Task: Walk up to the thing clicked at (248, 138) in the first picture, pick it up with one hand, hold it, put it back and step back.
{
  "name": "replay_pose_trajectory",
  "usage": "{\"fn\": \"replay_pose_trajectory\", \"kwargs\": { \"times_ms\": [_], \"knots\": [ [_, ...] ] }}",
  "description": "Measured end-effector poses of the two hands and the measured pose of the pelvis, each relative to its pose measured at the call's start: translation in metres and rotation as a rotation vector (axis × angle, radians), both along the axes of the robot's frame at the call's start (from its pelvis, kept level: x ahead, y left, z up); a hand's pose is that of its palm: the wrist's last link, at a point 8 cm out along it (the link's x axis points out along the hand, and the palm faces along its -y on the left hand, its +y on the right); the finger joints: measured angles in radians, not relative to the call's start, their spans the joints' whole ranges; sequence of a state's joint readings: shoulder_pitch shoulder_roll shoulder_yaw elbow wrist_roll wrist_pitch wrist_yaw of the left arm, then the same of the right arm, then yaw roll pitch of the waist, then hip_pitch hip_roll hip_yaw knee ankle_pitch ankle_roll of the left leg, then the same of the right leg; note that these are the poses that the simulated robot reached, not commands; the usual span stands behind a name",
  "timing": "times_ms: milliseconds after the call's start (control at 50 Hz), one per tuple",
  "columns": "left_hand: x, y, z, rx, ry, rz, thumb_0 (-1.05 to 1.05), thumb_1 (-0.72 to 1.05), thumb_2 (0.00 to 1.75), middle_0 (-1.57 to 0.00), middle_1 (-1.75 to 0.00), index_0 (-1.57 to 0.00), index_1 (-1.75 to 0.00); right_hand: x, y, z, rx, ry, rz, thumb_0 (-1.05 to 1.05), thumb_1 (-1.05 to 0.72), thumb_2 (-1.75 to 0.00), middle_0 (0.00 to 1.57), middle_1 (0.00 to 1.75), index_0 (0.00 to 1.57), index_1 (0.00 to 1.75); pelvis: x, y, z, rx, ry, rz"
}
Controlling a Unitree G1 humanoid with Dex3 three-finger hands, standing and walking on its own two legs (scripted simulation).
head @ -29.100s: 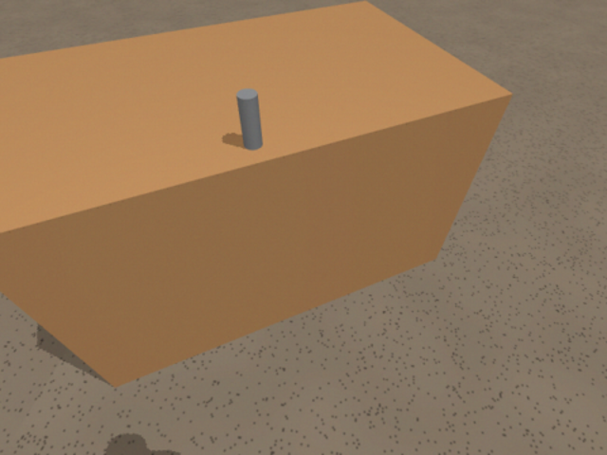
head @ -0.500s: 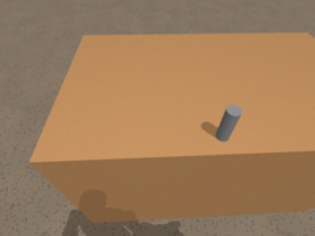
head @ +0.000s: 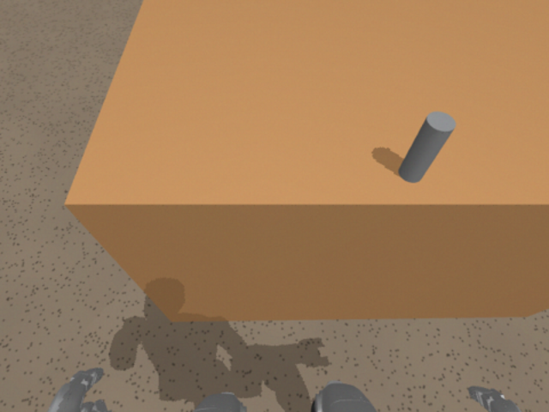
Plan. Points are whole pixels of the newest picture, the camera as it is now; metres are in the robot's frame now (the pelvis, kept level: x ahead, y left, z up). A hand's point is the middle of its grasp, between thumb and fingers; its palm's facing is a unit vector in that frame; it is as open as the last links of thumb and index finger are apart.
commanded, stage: step back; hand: right
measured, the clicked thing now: (424, 149) +0.49 -0.24 +0.06
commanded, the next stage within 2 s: none
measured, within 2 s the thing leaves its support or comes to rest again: neither
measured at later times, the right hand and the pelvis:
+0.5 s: hand out of the picture -0.01 -0.28 -0.14, palm faces +0.07 +0.92 -0.37, open 7.4 cm; pelvis -0.11 +0.00 +0.01, yaw -6 degrees
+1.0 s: hand out of the picture -0.15 -0.26 -0.12, palm faces +0.01 +0.91 -0.42, open 7.4 cm; pelvis -0.24 +0.01 +0.01, yaw -5 degrees
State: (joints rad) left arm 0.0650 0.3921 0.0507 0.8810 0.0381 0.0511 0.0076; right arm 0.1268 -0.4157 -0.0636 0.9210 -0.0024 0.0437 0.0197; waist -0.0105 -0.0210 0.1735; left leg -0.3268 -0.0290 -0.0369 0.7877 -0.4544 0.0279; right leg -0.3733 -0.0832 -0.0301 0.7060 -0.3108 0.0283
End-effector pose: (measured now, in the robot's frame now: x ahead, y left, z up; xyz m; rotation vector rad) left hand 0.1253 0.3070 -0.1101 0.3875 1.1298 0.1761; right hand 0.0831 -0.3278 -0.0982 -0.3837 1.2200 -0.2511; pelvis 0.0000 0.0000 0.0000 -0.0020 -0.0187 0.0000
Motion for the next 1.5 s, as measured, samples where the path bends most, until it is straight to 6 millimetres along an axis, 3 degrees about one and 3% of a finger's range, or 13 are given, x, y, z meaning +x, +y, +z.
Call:
{"fn": "replay_pose_trajectory", "kwargs": {
  "times_ms": [120,200,320,420,500,660,780,880,980,1100,1200,1340,1500],
  "knots": [
    [-0.015,0.015,-0.007,-0.019,-0.004,0.027,0.01,0.90,0.90,-0.21,-0.30,-0.21,-0.30,-0.048,0.028,0.009,-0.005,0.075,0.004,0.01,-0.90,-0.90,0.21,0.30,0.20,0.30,-0.022,0.013,0.007,-0.013,-0.012,-0.003],
    [-0.037,0.016,-0.002,-0.028,0.030,0.016,0.01,0.90,0.90,-0.21,-0.30,-0.20,-0.30,-0.063,0.035,0.018,-0.010,0.056,-0.017,0.01,-0.90,-0.90,0.21,0.30,0.20,0.30,-0.035,0.016,0.016,-0.024,-0.004,-0.030],
    [-0.070,0.014,0.001,-0.015,0.077,-0.024,0.01,0.90,0.90,-0.21,-0.30,-0.20,-0.30,-0.075,0.032,0.017,-0.005,-0.033,-0.034,0.01,-0.90,-0.90,0.21,0.30,0.20,0.30,-0.061,0.016,0.015,-0.024,-0.009,-0.076],
    [-0.095,0.005,0.003,0.014,0.061,-0.047,0.01,0.90,0.90,-0.21,-0.30,-0.21,-0.30,-0.089,0.017,0.001,0.022,-0.086,-0.036,0.01,-0.90,-0.90,0.21,0.30,0.20,0.30,-0.086,0.005,0.003,-0.008,-0.016,-0.109],
    [-0.121,-0.005,0.014,0.019,0.048,-0.048,0.01,0.90,0.90,-0.21,-0.30,-0.21,-0.30,-0.105,0.010,-0.004,0.044,-0.091,-0.059,0.01,-0.90,-0.90,0.21,0.30,0.20,0.30,-0.105,-0.001,0.005,-0.003,-0.026,-0.104],
    [-0.142,-0.001,0.032,0.037,-0.036,-0.034,0.01,0.90,0.90,-0.21,-0.30,-0.21,-0.30,-0.156,0.014,-0.005,0.037,-0.034,-0.027,0.01,-0.90,-0.90,0.21,0.30,0.20,0.30,-0.142,0.006,0.011,0.019,-0.009,-0.060],
    [-0.159,0.017,0.016,0.014,-0.099,-0.027,0.01,0.90,0.90,-0.21,-0.30,-0.21,-0.30,-0.197,0.029,-0.007,0.008,0.010,0.009,0.01,-0.90,-0.90,0.21,0.30,0.20,0.30,-0.180,0.019,0.000,0.034,-0.026,-0.027],
    [-0.194,0.019,0.014,-0.001,-0.044,0.001,0.01,0.90,0.90,-0.21,-0.30,-0.21,-0.30,-0.226,0.037,0.009,0.015,0.000,0.004,0.01,-0.90,-0.90,0.21,0.30,0.20,0.30,-0.205,0.018,0.011,0.001,-0.021,-0.038],
    [-0.238,0.014,0.012,-0.002,0.013,-0.009,0.01,0.90,0.90,-0.21,-0.30,-0.20,-0.30,-0.241,0.029,0.017,0.000,-0.057,-0.001,0.01,-0.90,-0.90,0.21,0.30,0.20,0.30,-0.234,0.012,0.014,-0.013,-0.013,-0.072],
    [-0.290,-0.001,0.005,0.026,0.051,-0.033,0.01,0.90,0.90,-0.21,-0.30,-0.21,-0.30,-0.263,0.003,0.003,0.007,-0.130,-0.002,0.01,-0.90,-0.90,0.21,0.30,0.20,0.30,-0.276,-0.006,0.000,-0.011,-0.015,-0.113],
    [-0.336,-0.017,0.017,0.024,0.061,-0.021,0.01,0.90,0.90,-0.21,-0.30,-0.21,-0.30,-0.295,-0.008,-0.003,0.025,-0.117,-0.036,0.01,-0.90,-0.90,0.21,0.30,0.20,0.30,-0.306,-0.013,0.004,0.012,-0.024,-0.099],
    [-0.365,-0.011,0.028,0.054,-0.009,-0.006,0.01,0.90,0.90,-0.21,-0.30,-0.21,-0.30,-0.353,-0.003,-0.009,0.028,-0.037,-0.006,0.01,-0.90,-0.90,0.21,0.30,0.20,0.30,-0.347,-0.010,0.007,0.021,-0.016,-0.046],
    [-0.404,0.014,0.011,0.036,-0.070,0.022,0.01,0.90,0.90,-0.21,-0.30,-0.21,-0.30,-0.412,0.024,-0.009,0.026,0.008,0.047,0.01,-0.90,-0.90,0.21,0.30,0.20,0.30,-0.408,0.006,-0.002,0.022,-0.040,-0.005]
  ]
}}
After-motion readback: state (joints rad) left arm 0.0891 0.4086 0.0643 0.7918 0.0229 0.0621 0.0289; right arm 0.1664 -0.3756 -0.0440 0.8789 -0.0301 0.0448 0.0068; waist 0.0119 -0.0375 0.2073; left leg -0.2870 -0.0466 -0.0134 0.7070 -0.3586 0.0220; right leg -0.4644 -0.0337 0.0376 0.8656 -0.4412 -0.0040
